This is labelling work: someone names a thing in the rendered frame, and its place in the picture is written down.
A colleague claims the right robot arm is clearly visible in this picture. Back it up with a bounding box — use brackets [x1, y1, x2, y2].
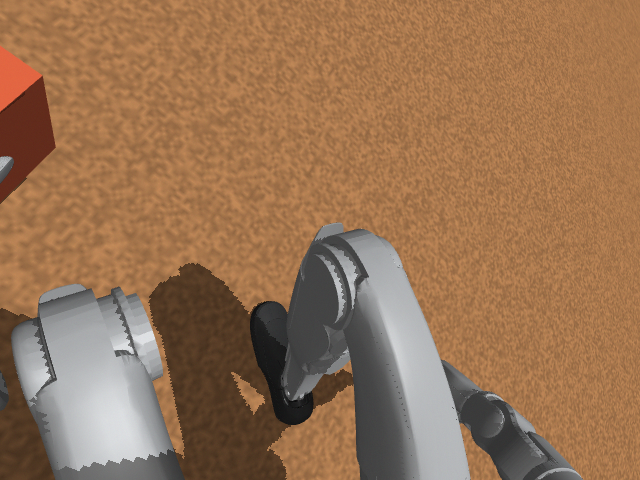
[460, 391, 583, 480]

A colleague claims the carton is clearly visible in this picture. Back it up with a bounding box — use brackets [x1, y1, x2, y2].
[0, 46, 56, 202]

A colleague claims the right robot hand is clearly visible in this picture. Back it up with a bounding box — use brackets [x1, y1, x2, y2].
[441, 360, 483, 423]

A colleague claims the right robot foot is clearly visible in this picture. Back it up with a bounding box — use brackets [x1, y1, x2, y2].
[250, 301, 313, 425]

